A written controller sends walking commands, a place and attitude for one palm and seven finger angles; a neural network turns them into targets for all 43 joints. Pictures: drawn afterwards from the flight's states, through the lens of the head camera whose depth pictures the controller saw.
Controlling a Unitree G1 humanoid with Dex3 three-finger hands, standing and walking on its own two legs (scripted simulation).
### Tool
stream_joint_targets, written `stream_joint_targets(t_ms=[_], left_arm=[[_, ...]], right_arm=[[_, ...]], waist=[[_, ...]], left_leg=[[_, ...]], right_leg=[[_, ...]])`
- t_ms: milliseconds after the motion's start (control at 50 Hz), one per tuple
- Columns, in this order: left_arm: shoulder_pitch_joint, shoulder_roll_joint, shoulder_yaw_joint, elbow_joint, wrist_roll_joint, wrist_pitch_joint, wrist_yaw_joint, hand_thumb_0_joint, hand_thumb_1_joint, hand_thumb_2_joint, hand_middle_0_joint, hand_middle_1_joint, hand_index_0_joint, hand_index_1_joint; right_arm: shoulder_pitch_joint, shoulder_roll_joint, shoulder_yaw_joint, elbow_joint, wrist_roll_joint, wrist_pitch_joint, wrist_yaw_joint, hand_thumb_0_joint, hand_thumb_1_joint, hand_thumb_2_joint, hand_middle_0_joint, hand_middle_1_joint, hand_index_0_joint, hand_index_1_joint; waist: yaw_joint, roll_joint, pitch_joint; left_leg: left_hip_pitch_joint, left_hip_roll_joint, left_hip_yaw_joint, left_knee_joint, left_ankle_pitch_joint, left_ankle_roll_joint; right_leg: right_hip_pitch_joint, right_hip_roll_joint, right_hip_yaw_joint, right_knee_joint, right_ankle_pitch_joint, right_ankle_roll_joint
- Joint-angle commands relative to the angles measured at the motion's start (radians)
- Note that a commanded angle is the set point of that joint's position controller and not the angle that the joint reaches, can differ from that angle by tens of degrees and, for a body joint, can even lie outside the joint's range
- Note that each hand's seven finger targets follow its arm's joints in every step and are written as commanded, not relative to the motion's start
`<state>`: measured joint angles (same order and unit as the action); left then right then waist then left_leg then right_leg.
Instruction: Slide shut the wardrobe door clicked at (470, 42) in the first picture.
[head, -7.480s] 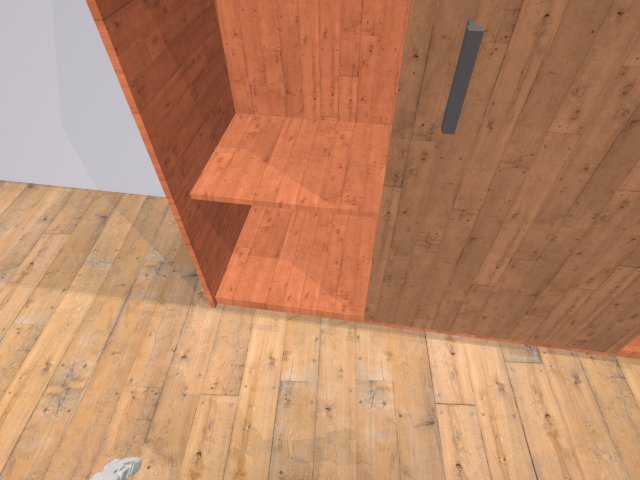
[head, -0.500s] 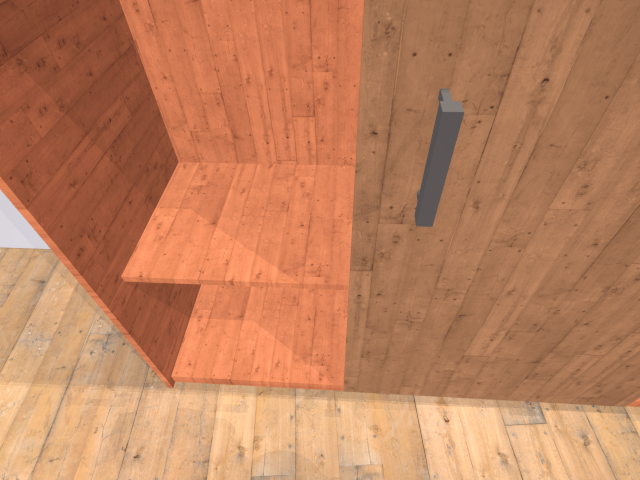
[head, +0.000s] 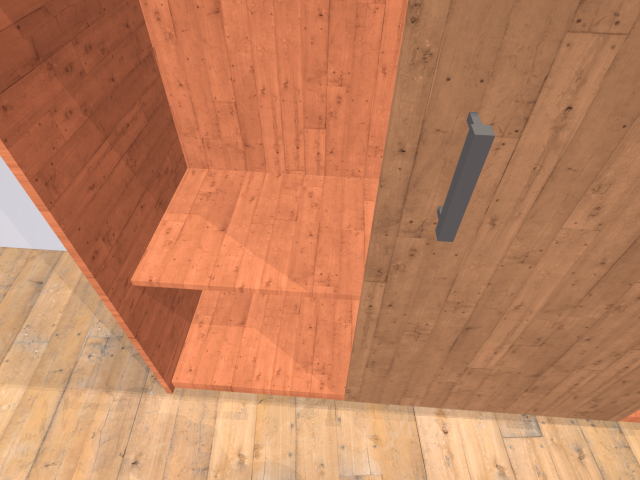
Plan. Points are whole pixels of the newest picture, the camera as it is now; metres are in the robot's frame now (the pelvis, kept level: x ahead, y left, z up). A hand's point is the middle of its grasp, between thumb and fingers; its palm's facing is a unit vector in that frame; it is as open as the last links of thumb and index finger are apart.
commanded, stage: come to a stop and stand still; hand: right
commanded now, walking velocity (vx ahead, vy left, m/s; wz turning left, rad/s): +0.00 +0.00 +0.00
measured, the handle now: (458, 180) +0.46 -0.15 +0.16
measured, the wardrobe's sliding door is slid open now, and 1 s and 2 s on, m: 0.55 0.55 0.55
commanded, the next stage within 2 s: look again from close up in 0.84 s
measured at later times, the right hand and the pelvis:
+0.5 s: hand out of the picture +0.01 -0.21 -0.18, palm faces +0.02 +0.98 -0.20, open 7.3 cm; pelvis +0.00 -0.04 -0.01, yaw +0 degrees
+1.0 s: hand out of the picture -0.01 -0.21 -0.18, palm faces +0.02 +0.98 -0.18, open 7.3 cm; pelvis +0.01 -0.05 +0.00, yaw +0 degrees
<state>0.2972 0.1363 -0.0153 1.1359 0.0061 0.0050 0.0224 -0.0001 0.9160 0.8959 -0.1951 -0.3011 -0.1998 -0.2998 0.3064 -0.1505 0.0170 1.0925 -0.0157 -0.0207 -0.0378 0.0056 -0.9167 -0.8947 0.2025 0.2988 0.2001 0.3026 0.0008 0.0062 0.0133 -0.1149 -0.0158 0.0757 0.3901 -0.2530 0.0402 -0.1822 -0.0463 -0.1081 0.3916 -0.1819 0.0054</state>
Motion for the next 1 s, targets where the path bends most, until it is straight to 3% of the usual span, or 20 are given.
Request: stream_joint_targets(t_ms=[0,20,40,60,80,100,140,200,300,400,540,740,980], left_arm=[[0.063,0.076,0.007,-0.023,0.002,-0.014,0.003,0.0,0.9,0.9,-0.2,-0.3,-0.2,-0.3],[0.065,0.077,0.007,-0.022,0.003,-0.015,0.003,0.0,0.9,0.9,-0.2,-0.3,-0.2,-0.3],[-0.059,0.116,0.018,-0.094,0.004,-0.033,-0.008,0.0,0.9,0.9,-0.2,-0.3,-0.2,-0.3],[0.021,0.057,0.021,-0.12,0.004,-0.012,-0.01,0.0,0.9,0.9,-0.2,-0.3,-0.2,-0.3],[0.062,0.062,0.026,-0.098,0.008,-0.009,-0.011,0.0,0.9,0.9,-0.2,-0.3,-0.2,-0.3],[0.086,0.066,0.024,-0.099,0.014,-0.009,-0.017,0.0,0.9,0.9,-0.2,-0.3,-0.2,-0.3],[0.108,0.071,0.019,-0.101,0.014,-0.027,-0.012,0.0,0.9,0.9,-0.2,-0.3,-0.2,-0.3],[0.092,0.075,0.014,-0.099,0.013,-0.037,-0.004,0.0,0.9,0.9,-0.2,-0.3,-0.2,-0.3],[0.075,0.085,0.013,-0.091,0.01,-0.04,0.0,0.0,0.9,0.9,-0.2,-0.3,-0.2,-0.3],[0.065,0.094,0.012,-0.073,0.009,-0.041,0.0,0.0,0.9,0.9,-0.2,-0.3,-0.2,-0.3],[0.055,0.106,0.015,-0.063,0.007,-0.047,0.003,0.0,0.9,0.9,-0.2,-0.3,-0.2,-0.3],[0.038,0.114,0.018,-0.049,0.003,-0.047,0.007,0.0,0.9,0.9,-0.2,-0.3,-0.2,-0.3],[0.03,0.119,0.018,-0.038,0.002,-0.043,0.006,0.0,0.9,0.9,-0.2,-0.3,-0.2,-0.3]], right_arm=[[0.1,-0.084,-0.019,-0.009,0.006,-0.011,-0.003,0.0,-0.9,-0.9,0.2,0.3,0.2,0.3],[0.103,-0.079,-0.019,-0.008,0.005,-0.011,-0.004,0.0,-0.9,-0.9,0.2,0.3,0.2,0.3],[0.131,-0.106,-0.015,0.004,-0.012,-0.032,-0.039,0.0,-0.9,-0.9,0.2,0.3,0.2,0.3],[0.091,-0.158,-0.026,-0.043,-0.005,-0.038,-0.03,0.0,-0.9,-0.9,0.2,0.3,0.2,0.3],[0.035,-0.141,-0.023,-0.062,-0.001,-0.036,-0.02,0.0,-0.9,-0.9,0.2,0.3,0.2,0.3],[0.008,-0.147,-0.029,-0.074,-0.001,-0.039,-0.018,0.0,-0.9,-0.9,0.2,0.3,0.2,0.3],[0.043,-0.101,-0.026,-0.062,0.004,-0.043,-0.016,0.0,-0.9,-0.9,0.2,0.3,0.2,0.3],[0.049,-0.08,-0.022,-0.052,0.005,-0.029,-0.011,0.0,-0.9,-0.9,0.2,0.3,0.2,0.3],[0.067,-0.071,-0.019,-0.039,0.004,-0.016,-0.007,0.0,-0.9,-0.9,0.2,0.3,0.2,0.3],[0.069,-0.076,-0.022,-0.037,0.002,-0.007,-0.005,0.0,-0.9,-0.9,0.2,0.3,0.2,0.3],[0.062,-0.085,-0.027,-0.033,0.002,-0.003,-0.004,0.0,-0.9,-0.9,0.2,0.3,0.2,0.3],[0.063,-0.088,-0.025,-0.01,0.001,-0.002,-0.006,0.0,-0.9,-0.9,0.2,0.3,0.2,0.3],[0.083,-0.084,-0.021,0.011,-0.001,0.001,-0.006,0.0,-0.9,-0.9,0.2,0.3,0.2,0.3]], waist=[[-0.01,0.014,0.092],[-0.009,0.005,0.097],[-0.04,-0.002,0.172],[0.029,0.012,0.072],[0.052,-0.049,0.062],[0.059,-0.051,0.032],[0.049,-0.001,-0.016],[0.019,-0.027,0.023],[0.0,0.02,0.081],[-0.011,-0.013,0.095],[-0.011,-0.03,0.035],[-0.006,-0.018,0.03],[-0.006,-0.003,0.046]], left_leg=[[-0.098,0.123,-0.127,-0.134,0.046,-0.002],[-0.106,0.125,-0.13,-0.133,0.038,-0.001],[-0.149,0.205,-0.211,-0.09,0.484,-0.056],[-0.141,0.254,-0.245,-0.109,0.287,-0.001],[-0.197,0.23,-0.21,-0.126,0.023,0.047],[-0.19,0.191,-0.167,-0.107,-0.063,0.056],[-0.15,0.145,-0.151,-0.036,0.007,0.043],[-0.131,0.114,-0.121,0.011,0.012,0.029],[-0.13,0.101,-0.112,0.026,0.001,0.012],[-0.118,0.099,-0.094,0.031,-0.016,0.001],[-0.092,0.112,-0.085,0.038,0.045,-0.009],[-0.084,0.121,-0.084,0.024,0.111,-0.016],[-0.093,0.125,-0.084,-0.001,0.084,-0.021]], right_leg=[[0.001,-0.069,0.094,-0.074,0.013,-0.022],[-0.001,-0.067,0.094,-0.075,0.01,-0.022],[-0.138,-0.056,0.051,0.173,-0.042,0.015],[-0.099,-0.031,0.086,0.205,-0.162,-0.003],[-0.054,-0.034,0.083,0.185,-0.144,-0.006],[-0.051,-0.025,0.076,0.161,-0.092,-0.014],[-0.045,-0.033,0.11,0.126,-0.011,-0.025],[-0.085,-0.05,0.134,0.07,0.015,-0.039],[-0.113,-0.055,0.153,0.019,0.005,-0.051],[-0.125,-0.056,0.171,-0.028,-0.033,-0.061],[-0.057,-0.061,0.164,-0.03,0.068,-0.062],[-0.003,-0.059,0.149,-0.022,0.166,-0.058],[0.015,-0.058,0.151,-0.055,0.105,-0.058]])
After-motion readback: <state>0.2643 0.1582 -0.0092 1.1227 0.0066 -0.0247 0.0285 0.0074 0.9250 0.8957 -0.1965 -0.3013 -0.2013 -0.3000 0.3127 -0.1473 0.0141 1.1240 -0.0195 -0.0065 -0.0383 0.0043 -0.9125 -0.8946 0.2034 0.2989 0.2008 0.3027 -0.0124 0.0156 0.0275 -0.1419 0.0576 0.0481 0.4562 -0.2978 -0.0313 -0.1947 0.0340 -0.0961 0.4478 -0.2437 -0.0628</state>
